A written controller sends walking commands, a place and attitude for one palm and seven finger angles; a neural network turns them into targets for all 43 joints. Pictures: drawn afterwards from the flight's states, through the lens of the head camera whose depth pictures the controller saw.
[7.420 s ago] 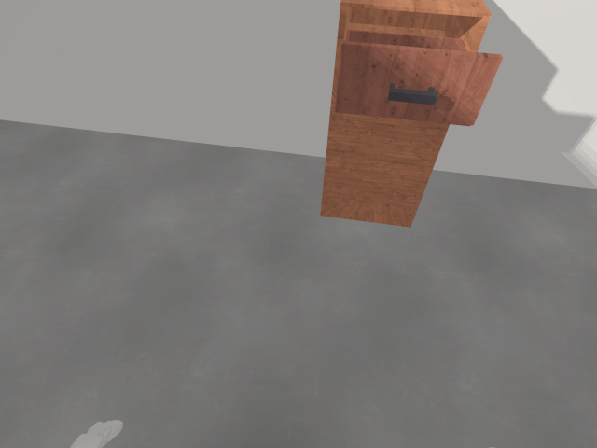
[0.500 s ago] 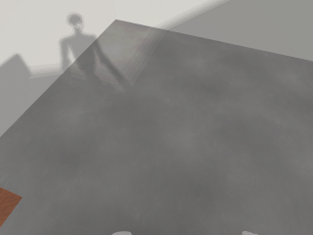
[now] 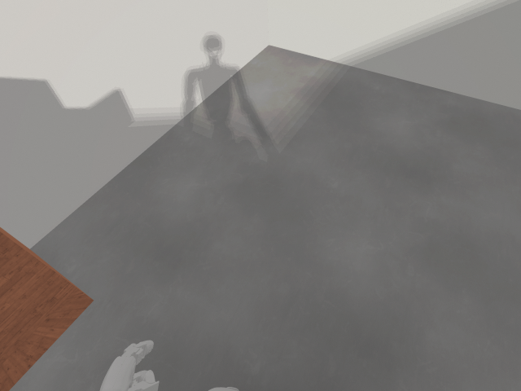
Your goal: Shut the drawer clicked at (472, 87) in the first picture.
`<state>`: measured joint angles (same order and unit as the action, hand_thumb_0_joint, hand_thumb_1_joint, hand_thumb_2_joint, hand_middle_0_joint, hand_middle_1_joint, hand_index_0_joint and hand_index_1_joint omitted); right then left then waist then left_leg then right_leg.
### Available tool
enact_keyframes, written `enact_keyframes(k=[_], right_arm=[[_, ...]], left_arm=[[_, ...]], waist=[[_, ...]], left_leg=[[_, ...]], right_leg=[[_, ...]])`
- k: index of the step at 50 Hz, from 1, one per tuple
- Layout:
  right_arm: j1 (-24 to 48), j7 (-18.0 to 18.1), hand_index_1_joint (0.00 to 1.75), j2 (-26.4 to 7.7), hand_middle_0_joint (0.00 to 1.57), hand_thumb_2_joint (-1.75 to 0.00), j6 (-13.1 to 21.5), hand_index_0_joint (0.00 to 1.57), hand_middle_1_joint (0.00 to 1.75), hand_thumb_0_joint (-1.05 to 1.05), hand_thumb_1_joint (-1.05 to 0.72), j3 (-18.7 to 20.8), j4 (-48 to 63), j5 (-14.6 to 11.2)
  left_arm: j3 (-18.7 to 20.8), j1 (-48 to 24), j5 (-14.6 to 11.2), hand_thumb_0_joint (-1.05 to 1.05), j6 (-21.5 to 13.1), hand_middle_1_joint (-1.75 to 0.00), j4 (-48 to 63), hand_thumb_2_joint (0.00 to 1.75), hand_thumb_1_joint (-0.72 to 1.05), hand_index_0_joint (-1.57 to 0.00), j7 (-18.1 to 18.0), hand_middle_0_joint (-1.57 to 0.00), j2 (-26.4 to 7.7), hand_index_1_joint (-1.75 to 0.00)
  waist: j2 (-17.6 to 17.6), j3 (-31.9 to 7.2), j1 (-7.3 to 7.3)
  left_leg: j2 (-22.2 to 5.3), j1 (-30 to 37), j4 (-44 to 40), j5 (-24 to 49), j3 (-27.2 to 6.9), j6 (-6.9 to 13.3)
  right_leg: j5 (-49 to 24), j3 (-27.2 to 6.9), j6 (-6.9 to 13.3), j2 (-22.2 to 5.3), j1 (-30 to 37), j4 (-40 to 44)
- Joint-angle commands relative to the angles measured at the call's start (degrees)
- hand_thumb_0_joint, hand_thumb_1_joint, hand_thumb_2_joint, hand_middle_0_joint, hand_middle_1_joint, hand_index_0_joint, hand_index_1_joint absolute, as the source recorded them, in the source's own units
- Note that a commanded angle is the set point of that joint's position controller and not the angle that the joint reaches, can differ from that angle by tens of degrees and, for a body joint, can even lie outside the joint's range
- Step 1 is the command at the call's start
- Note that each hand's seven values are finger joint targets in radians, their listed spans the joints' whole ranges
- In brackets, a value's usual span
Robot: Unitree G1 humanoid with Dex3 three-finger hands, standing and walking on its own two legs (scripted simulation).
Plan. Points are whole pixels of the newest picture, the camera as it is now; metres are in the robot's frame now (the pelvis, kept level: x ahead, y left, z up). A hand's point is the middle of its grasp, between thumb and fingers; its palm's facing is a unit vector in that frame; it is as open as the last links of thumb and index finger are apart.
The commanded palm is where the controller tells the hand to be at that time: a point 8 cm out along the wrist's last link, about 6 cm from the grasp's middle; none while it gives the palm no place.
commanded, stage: turn to face it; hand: left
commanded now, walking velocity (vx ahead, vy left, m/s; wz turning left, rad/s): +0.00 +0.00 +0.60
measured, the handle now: out of the picture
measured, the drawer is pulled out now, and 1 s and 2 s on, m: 0.28 0.28 0.28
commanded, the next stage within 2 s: take the last steps up to it in 1.54 s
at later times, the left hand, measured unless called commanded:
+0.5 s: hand out of the picture -0.04 +0.27 -0.18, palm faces +0.36 -0.90 -0.24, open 7.4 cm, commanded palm none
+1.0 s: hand out of the picture +0.00 +0.25 -0.13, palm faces +0.56 -0.78 -0.28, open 7.4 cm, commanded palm none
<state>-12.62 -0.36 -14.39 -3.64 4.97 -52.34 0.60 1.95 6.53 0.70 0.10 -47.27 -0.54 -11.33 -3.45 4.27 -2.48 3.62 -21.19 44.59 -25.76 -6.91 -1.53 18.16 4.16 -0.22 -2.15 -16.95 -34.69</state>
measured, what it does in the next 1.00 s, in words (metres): steps on the spot, turning left: left foot, then right foot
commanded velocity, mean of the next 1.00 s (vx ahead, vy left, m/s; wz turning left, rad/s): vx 0.00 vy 0.00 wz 0.60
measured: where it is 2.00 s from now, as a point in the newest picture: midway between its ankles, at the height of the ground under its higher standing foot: outside the picture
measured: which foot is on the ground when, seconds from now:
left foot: up 0.00-0.38, down 0.40-0.96, up 0.98-1.00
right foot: down 0.00-0.40, up 0.42-0.94, down 0.96-1.00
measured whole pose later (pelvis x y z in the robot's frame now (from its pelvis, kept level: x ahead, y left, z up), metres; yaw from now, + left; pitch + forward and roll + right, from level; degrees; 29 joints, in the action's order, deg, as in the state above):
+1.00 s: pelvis +0.00 +0.01 +0.00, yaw +36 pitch +0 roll +0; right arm -15.3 -0.4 -13.2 -3.9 4.9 -53.5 0.6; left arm 2.3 7.1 0.4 0.9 -47.8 -1.1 -11.3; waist -3.4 3.0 -3.0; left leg 6.3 -22.4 38.1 -18.9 -9.6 -0.2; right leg 17.2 1.7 -0.3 -0.4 -14.6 -31.7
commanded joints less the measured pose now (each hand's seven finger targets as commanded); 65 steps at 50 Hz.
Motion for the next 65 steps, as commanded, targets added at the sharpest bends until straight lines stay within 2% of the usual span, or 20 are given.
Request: enact_keyframes(k=[1,5,15,18,19,20,21,22,23,28,39,44,46,47,48,49,50,52,54,65], right_arm=[[1.44,-0.41,0.3,-6.01,0.2,-0.9,0.89,0.2,0.3,0.0,-0.9,1.92,4.92,0.59],[0.43,-1.56,0.3,-4.54,0.2,-0.9,0.08,0.2,0.3,0.0,-0.9,1.47,3.13,0.7],[6.84,-1.78,0.3,-2.67,0.2,-0.9,1.12,0.2,0.3,0.0,-0.9,-0.2,4.91,0.07],[3.07,-1.47,0.3,-4.0,0.2,-0.9,1.88,0.2,0.3,0.0,-0.9,-0.01,4.51,0.23],[-0.96,-1.51,0.3,-6.52,0.2,-0.9,2.37,0.2,0.3,0.0,-0.9,0.64,3.63,0.29],[-5.21,-1.03,0.3,-13.55,0.2,-0.9,3.06,0.2,0.3,0.0,-0.9,2.41,3.4,0.66],[-8.89,-0.38,0.3,-17.04,0.2,-0.9,2.82,0.2,0.3,0.0,-0.9,3.06,2.08,0.05],[-9.06,0.13,0.3,-15.81,0.2,-0.9,2.7,0.2,0.3,0.0,-0.9,2.69,1.44,0.19],[-6.37,0.7,0.3,-13.77,0.2,-0.9,2.99,0.2,0.3,0.0,-0.9,2.24,1.76,0.31],[1.68,1.0,0.3,-9.74,0.2,-0.9,3.38,0.2,0.3,0.0,-0.9,0.72,4.71,0.25],[-2.33,0.79,0.3,-9.83,0.2,-0.9,2.61,0.2,0.3,0.0,-0.9,1.67,3.88,0.81],[-0.5,0.65,0.3,-9.85,0.2,-0.9,2.06,0.2,0.3,0.0,-0.9,2.03,4.46,0.89],[0.37,0.47,0.3,-8.81,0.2,-0.9,1.87,0.2,0.3,0.0,-0.9,2.04,4.81,0.47],[0.09,0.21,0.3,-7.0,0.2,-0.9,1.91,0.2,0.3,0.0,-0.9,1.87,4.96,0.05],[-1.22,0.02,0.3,-2.96,0.2,-0.9,1.99,0.2,0.3,0.0,-0.9,1.4,5.77,-0.49],[-0.5,0.22,0.3,-5.06,0.2,-0.9,1.81,0.2,0.3,0.0,-0.9,1.92,6.33,0.25],[-0.47,-0.08,0.3,-6.0,0.2,-0.9,1.31,0.2,0.3,0.0,-0.9,2.19,6.09,0.76],[-2.07,-0.72,0.3,-5.49,0.2,-0.9,0.16,0.2,0.3,0.0,-0.9,2.27,3.02,1.02],[-3.18,-1.26,0.3,-4.67,0.2,-0.9,0.15,0.2,0.3,0.0,-0.9,1.94,2.33,0.91],[7.19,-1.1,0.3,-2.52,0.2,-0.9,0.61,0.2,0.3,0.0,-0.9,-0.44,4.18,0.21]], left_arm=[[3.63,3.21,0.23,0.0,-0.73,-0.3,3.2,0.9,0.9,-0.2,-1.71,-0.2,-12.03,-0.3],[2.61,1.82,0.45,0.0,-0.79,-0.3,3.39,0.9,0.9,-0.2,-1.44,-0.2,-9.45,-0.3],[4.11,8.86,1.17,0.0,0.0,-0.3,-0.13,0.9,0.9,-0.2,-1.29,-0.2,-13.19,-0.3],[4.4,8.74,0.66,0.0,0.49,-0.3,-0.81,0.9,0.9,-0.2,-0.94,-0.2,-13.64,-0.3],[4.31,8.08,0.22,0.0,0.74,-0.3,-0.71,0.9,0.9,-0.2,-0.81,-0.2,-12.75,-0.3],[3.87,8.08,-0.29,0.0,0.96,-0.3,1.42,0.9,0.9,-0.2,-0.34,-0.2,-8.96,-0.3],[2.67,3.87,0.06,0.0,1.32,-0.3,3.8,0.9,0.9,-0.2,-0.49,-0.2,-6.99,-0.3],[2.78,2.5,0.33,0.0,1.76,-0.3,3.65,0.9,0.9,-0.2,-0.61,-0.2,-8.06,-0.3],[2.99,1.89,0.48,0.0,2.05,-0.3,2.46,0.9,0.9,-0.2,-0.88,-0.2,-7.6,-0.3],[3.59,5.46,0.36,0.0,1.98,-0.3,-0.95,0.9,0.9,-0.2,0.01,-0.2,-8.43,-0.3],[3.18,-1.06,0.05,0.0,1.63,-0.3,2.51,0.9,0.9,-0.2,-0.76,-0.2,-7.55,-0.3],[2.91,2.5,-0.55,0.0,1.05,-0.3,2.62,0.9,0.9,-0.2,-1.14,-0.2,-6.85,-0.3],[3.17,6.18,-0.77,0.0,0.47,-0.3,1.91,0.9,0.9,-0.2,-1.41,-0.2,-7.44,-0.3],[3.66,8.21,-0.51,0.0,-0.06,-0.3,1.62,0.9,0.9,-0.2,-1.64,-0.2,-9.44,-0.3],[4.65,8.86,0.43,0.0,-0.56,-0.3,1.82,0.9,0.9,-0.2,-2.08,-0.2,-14.53,-0.3],[4.48,7.18,0.48,0.0,-0.14,-0.3,2.56,0.9,0.9,-0.2,-2.09,-0.2,-16.27,-0.3],[3.86,4.55,0.32,0.0,0.16,-0.3,3.5,0.9,0.9,-0.2,-2.21,-0.2,-14.55,-0.3],[3.11,-0.14,-0.08,0.0,-0.36,-0.3,3.82,0.9,0.9,-0.2,-1.85,-0.2,-10.57,-0.3],[2.42,0.14,0.02,0.0,-0.72,-0.3,3.43,0.9,0.9,-0.2,-1.68,-0.2,-8.58,-0.3],[3.66,11.8,1.18,0.0,-0.23,-0.3,-1.77,0.9,0.9,-0.2,-1.34,-0.2,-12.42,-0.3]], waist=[[14.47,-5.46,2.39],[14.05,-1.88,1.24],[16.31,-5.35,5.27],[13.35,-8.1,3.18],[7.27,-10.09,0.63],[-11.46,-12.58,-1.83],[-15.57,-12.74,-3.42],[-8.99,-12.17,-3.06],[-12.87,-10.63,-2.34],[-3.93,-7.06,1.7],[-4.74,-6.09,-0.42],[-5.72,-8.12,1.33],[-4.02,-9.72,3.17],[0.71,-10.89,4.16],[17.03,-10.81,4.48],[18.05,-8.8,4.17],[11.87,-6.0,2.8],[13.04,-1.73,0.27],[11.75,-1.05,-0.42],[16.11,-3.29,5.54]], left_leg=[[-4.42,-12.83,26.56,-2.46,1.93,-1.58],[-5.99,-11.74,26.66,5.58,5.85,-2.94],[-6.37,-4.45,0.6,0.9,12.66,-2.42],[-4.9,4.76,-12.34,9.45,14.46,-1.24],[-6.55,13.66,-19.87,17.83,11.0,-0.23],[-20.69,23.96,-22.83,37.81,-9.14,6.12],[-28.3,24.34,-23.15,55.6,-16.7,12.09],[-28.36,23.36,-22.12,53.65,-13.33,13.74],[-24.13,20.55,-22.68,49.83,-10.75,11.92],[-15.85,13.59,-25.08,36.49,-4.05,8.43],[-15.82,13.22,-25.46,28.15,-16.5,12.18],[-13.25,8.31,-22.31,32.74,-19.09,11.18],[-10.44,3.35,-19.19,28.94,-18.61,8.45],[-7.4,-2.5,-15.05,21.19,-15.65,5.34],[0.17,-14.34,-2.35,1.91,-4.44,0.54],[1.61,-14.51,10.38,-7.66,0.72,-0.97],[-0.56,-13.04,18.65,-5.28,-0.31,-0.5],[-2.8,-12.78,25.24,1.61,1.18,-1.39],[-3.77,-13.09,27.13,5.52,3.16,-2.2],[-4.68,-5.13,4.21,-0.31,10.33,-2.35]], right_leg=[[-18.29,-14.63,7.67,-20.93,9.49,17.0],[-15.73,-3.0,5.28,-16.07,6.17,17.18],[-26.61,2.81,6.8,-19.96,13.54,10.93],[-26.44,6.36,3.54,-19.06,11.36,2.99],[-20.91,7.44,1.04,-17.83,5.5,-5.74],[4.59,9.17,-4.08,-9.35,-10.54,-19.79],[22.82,3.05,-5.42,-5.45,-17.72,-28.52],[19.36,-1.01,-4.48,-6.73,-18.43,-33.03],[15.32,-2.4,-4.58,-6.92,-19.19,-34.42],[2.03,-3.63,-5.44,-5.02,-15.13,-34.13],[6.65,-5.21,-5.39,-1.63,-12.51,-18.19],[5.21,-4.55,-3.94,1.73,-1.4,-5.02],[-2.91,-4.12,-3.36,1.76,8.55,7.55],[-5.78,-7.62,-2.22,-2.64,16.61,15.14],[-4.3,-22.82,2.8,-18.33,24.01,20.8],[-8.73,-27.2,8.36,-27.28,15.11,20.98],[-7.12,-22.09,9.81,-25.14,8.27,20.61],[-5.59,-14.25,6.61,-17.99,4.08,20.82],[-13.08,-7.42,5.59,-15.16,5.1,18.31],[-29.49,-1.39,7.56,-17.87,12.14,12.51]])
